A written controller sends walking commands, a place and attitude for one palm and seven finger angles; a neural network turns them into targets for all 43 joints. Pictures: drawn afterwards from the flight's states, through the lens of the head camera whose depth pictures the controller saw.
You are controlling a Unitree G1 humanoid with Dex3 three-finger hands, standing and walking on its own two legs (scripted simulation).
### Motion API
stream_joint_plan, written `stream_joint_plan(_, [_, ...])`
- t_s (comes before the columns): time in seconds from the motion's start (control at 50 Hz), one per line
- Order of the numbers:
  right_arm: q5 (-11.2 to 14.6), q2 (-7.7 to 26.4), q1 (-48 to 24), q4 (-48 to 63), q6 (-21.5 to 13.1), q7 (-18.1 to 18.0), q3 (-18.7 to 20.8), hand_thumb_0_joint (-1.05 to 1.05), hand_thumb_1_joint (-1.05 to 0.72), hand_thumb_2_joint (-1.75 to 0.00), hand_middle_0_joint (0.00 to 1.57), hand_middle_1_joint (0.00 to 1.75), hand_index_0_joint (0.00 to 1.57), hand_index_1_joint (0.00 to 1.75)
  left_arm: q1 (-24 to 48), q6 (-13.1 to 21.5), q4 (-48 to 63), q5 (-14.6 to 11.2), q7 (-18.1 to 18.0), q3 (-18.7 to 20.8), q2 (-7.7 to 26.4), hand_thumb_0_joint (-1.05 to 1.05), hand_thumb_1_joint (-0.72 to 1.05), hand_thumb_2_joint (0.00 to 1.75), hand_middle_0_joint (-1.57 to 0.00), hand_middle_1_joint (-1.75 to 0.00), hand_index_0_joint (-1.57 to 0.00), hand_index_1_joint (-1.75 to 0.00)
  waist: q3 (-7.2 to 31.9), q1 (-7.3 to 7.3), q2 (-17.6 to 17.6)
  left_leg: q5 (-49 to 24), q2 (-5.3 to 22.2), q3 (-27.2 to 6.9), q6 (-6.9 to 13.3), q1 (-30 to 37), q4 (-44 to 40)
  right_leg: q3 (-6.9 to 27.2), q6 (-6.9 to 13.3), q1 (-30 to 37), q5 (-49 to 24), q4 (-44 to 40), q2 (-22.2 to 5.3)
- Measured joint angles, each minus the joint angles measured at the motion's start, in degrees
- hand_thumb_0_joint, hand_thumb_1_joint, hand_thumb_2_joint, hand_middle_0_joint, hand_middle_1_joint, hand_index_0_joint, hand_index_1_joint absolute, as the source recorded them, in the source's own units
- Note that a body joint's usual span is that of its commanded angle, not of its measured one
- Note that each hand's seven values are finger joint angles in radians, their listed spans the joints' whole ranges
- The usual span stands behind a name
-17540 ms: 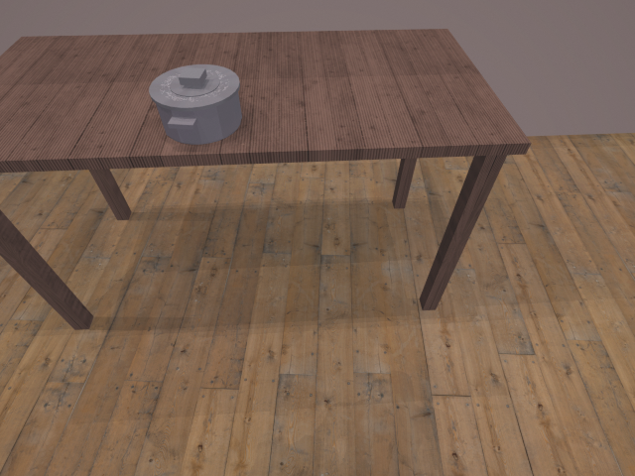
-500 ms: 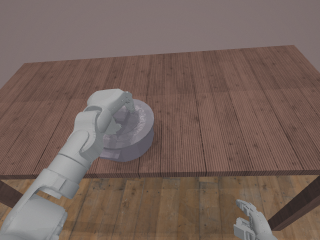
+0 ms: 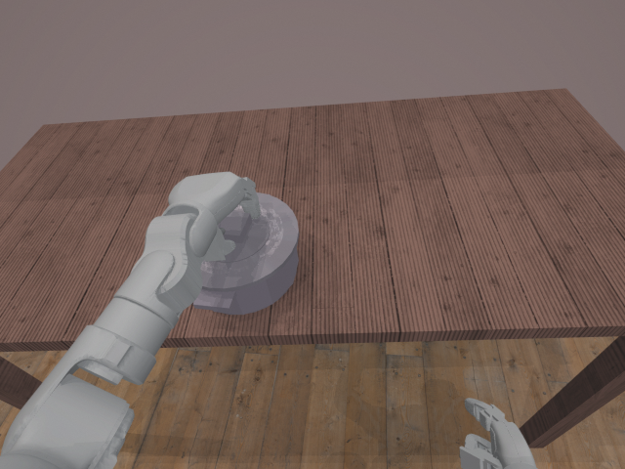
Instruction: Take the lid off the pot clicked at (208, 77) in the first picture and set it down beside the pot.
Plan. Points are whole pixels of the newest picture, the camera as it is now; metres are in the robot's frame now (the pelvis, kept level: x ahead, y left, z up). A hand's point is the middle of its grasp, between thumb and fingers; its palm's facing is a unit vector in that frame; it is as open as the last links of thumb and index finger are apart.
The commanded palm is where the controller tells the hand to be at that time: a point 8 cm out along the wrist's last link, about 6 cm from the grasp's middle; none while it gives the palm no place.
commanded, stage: lift the lid straight up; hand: left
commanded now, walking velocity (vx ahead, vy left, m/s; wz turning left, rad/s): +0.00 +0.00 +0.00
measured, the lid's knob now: (231, 226) +0.42 +0.13 +0.09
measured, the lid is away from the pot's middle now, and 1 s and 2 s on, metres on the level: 0.01 0.01 0.01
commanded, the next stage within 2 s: move the lid sideways beside the pot in 1.96 s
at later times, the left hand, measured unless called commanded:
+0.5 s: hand (220, 219) +0.39 +0.13 +0.14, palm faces -0.24 -0.06 -0.97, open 8.1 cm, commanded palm +0.37 +0.15 +0.22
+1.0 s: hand (212, 192) +0.40 +0.13 +0.18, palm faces -0.18 -0.05 -0.98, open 8.1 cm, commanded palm +0.38 +0.15 +0.26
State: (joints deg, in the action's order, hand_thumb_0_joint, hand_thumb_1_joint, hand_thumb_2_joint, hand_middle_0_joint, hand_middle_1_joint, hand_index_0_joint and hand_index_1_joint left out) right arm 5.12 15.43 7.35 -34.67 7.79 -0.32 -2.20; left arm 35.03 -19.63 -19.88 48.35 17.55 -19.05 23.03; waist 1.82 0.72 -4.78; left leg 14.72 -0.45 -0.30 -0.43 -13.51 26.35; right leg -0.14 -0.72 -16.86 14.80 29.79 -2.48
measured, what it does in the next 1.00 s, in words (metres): stands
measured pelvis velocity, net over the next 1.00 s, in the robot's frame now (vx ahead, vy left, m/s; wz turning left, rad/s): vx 0.00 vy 0.00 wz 0.01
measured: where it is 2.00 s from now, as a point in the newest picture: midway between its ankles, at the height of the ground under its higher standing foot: outside the picture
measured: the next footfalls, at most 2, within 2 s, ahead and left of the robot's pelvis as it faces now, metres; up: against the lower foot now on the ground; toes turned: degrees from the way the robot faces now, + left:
none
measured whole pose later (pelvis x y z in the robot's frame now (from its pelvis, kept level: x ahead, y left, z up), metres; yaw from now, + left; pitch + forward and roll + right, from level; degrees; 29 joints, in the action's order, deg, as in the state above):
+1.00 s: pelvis +0.00 +0.00 +0.00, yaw +1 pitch +1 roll +1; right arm 4.8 15.4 5.5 -35.1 5.1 -0.5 -2.8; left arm 42.7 -21.1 -15.8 46.3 23.4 -20.2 26.6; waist 1.0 -0.2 -5.5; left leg 13.5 -0.8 -0.9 -0.4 -12.0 24.4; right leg -0.7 -0.8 -15.2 14.1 28.3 -2.9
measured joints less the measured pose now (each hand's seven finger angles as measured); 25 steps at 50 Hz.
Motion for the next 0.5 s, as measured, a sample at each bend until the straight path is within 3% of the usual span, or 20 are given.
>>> stream_joint_plan(0.22, [-0.33,-0.43,-0.45,-0.34,-1.1,-0.33,-0.11,0.02,-0.91,-0.9,0.2,0.3,0.19,0.3,1.11,-0.64,0.09,-0.91,1.86,-1.1,0.92,0.0,0.09,1.03,-0.77,-0.83,-0.69,-0.74,-0.57,0.19,-0.34,-0.2,-0.12,-0.28,0.06,0.72,-0.54,-0.28,-0.01,0.81,-0.05,-0.45,-0.13])
stream_joint_plan(0.5, [-0.52,-0.42,-1.6,-0.82,-2.5,0.07,-0.2,0.02,-0.91,-0.9,0.2,0.3,0.19,0.3,2.65,-0.94,3.74,-1.69,3.67,-2.21,1.79,0.03,0.1,1.04,-0.8,-0.84,-0.7,-0.73,-1.04,-0.65,-0.63,-0.55,-0.36,-0.7,0.09,1.42,-1.27,-0.7,-0.08,1.64,-0.15,-1.06,-0.39])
